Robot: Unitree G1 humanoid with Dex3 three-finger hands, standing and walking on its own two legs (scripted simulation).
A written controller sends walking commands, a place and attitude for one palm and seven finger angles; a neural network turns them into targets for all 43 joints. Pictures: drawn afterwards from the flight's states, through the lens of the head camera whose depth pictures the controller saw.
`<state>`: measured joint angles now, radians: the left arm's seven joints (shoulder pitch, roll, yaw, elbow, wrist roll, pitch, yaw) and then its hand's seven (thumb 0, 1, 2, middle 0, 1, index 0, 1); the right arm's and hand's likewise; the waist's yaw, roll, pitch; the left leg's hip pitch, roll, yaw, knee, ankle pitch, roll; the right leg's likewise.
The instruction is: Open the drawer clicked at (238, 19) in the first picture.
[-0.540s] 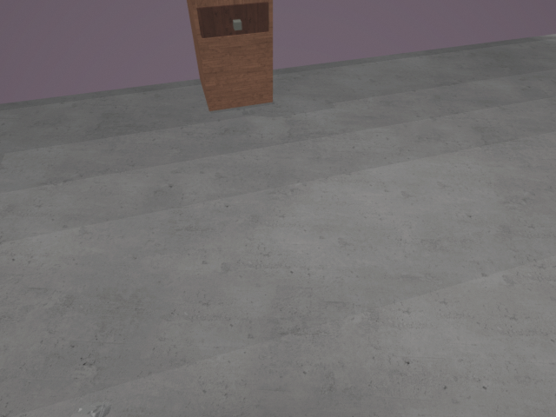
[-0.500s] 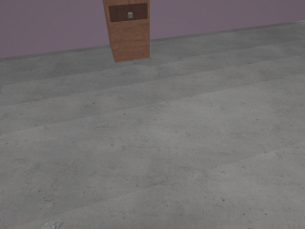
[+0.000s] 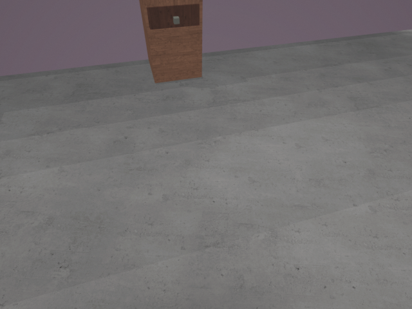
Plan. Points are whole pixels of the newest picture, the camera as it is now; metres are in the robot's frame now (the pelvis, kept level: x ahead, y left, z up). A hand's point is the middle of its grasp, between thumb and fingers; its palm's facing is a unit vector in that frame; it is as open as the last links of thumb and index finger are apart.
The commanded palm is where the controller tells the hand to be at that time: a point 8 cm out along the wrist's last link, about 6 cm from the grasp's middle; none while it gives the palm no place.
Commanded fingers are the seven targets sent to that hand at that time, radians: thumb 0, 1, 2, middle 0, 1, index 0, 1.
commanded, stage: stand and wait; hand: left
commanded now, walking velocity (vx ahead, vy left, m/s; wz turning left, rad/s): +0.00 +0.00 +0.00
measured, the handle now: (175, 19) +2.04 +0.34 -0.24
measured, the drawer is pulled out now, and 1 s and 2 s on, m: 0.00 0.00 0.00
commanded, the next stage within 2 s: look at it before walking up in 0.50 s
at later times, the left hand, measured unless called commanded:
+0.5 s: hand out of the picture +0.07 +0.24 -0.15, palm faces -0.03 -0.94 -0.33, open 7.4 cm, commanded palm none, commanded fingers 0.00 0.90 0.90 -0.20 -0.30 -0.20 -0.30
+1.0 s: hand out of the picture +0.07 +0.25 -0.15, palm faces -0.03 -0.94 -0.33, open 7.4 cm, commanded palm none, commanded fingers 0.00 0.90 0.90 -0.20 -0.30 -0.20 -0.30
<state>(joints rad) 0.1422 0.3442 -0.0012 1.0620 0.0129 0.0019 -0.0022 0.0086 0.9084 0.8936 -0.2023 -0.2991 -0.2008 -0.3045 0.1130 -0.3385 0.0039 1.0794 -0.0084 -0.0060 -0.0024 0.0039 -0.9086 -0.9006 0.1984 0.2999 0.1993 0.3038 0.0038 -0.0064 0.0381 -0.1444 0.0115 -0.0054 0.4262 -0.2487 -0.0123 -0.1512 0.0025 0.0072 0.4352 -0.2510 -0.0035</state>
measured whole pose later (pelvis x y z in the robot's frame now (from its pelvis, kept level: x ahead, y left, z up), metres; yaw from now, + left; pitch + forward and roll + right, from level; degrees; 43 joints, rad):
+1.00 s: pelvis -0.01 +0.00 +0.00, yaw +0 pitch -2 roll +0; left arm 0.13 0.35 0.00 1.09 0.02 -0.01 0.00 0.01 0.91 0.89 -0.20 -0.30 -0.20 -0.30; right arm 0.10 -0.34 0.01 1.11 0.00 -0.01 0.00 0.00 -0.91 -0.90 0.20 0.30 0.20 0.30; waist 0.00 -0.01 0.04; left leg -0.13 0.01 0.00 0.38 -0.21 -0.01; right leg -0.14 0.00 0.01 0.38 -0.21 0.00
